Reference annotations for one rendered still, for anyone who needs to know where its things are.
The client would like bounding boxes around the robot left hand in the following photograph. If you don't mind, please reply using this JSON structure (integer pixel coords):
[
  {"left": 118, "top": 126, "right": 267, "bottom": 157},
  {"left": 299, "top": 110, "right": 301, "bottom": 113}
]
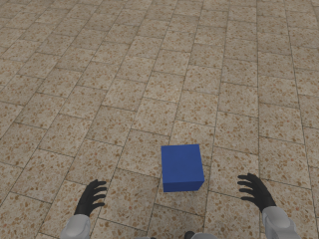
[{"left": 74, "top": 179, "right": 108, "bottom": 217}]

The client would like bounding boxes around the carton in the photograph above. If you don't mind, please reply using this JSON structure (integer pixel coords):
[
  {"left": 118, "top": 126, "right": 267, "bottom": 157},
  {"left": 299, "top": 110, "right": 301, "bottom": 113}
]
[{"left": 160, "top": 143, "right": 205, "bottom": 192}]

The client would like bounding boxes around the robot right forearm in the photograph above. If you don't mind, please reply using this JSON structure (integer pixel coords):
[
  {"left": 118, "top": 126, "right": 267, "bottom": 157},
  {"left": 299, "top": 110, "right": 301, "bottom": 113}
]
[{"left": 261, "top": 206, "right": 302, "bottom": 239}]

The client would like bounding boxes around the robot right hand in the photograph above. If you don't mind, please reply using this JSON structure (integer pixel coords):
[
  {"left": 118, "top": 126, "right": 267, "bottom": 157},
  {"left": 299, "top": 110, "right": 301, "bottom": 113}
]
[{"left": 237, "top": 172, "right": 277, "bottom": 213}]

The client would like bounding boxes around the robot left forearm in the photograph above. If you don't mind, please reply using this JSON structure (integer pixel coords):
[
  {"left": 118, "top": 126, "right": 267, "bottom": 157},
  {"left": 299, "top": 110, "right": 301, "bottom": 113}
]
[{"left": 60, "top": 214, "right": 91, "bottom": 239}]

